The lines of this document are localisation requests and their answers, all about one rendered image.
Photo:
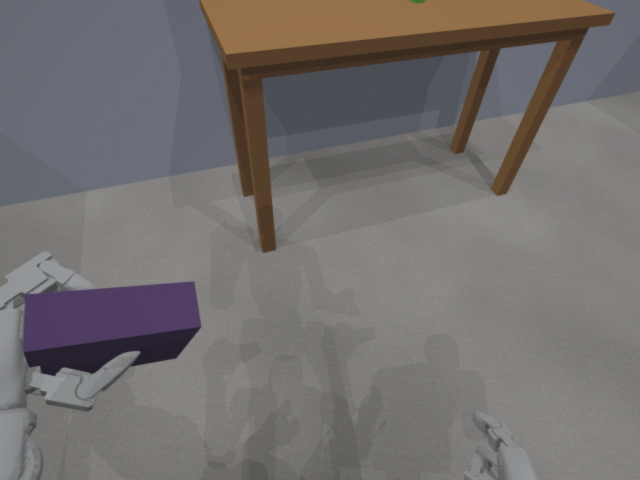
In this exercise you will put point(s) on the robot left hand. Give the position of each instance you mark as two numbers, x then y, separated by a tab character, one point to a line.
69	388

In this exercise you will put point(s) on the sponge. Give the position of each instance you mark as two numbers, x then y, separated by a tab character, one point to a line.
85	329

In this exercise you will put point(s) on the robot right hand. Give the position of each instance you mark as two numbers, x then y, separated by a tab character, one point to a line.
511	462

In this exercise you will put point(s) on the left robot forearm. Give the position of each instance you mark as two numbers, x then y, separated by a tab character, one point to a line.
20	457

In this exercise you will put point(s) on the table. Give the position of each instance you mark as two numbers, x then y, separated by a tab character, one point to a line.
269	38

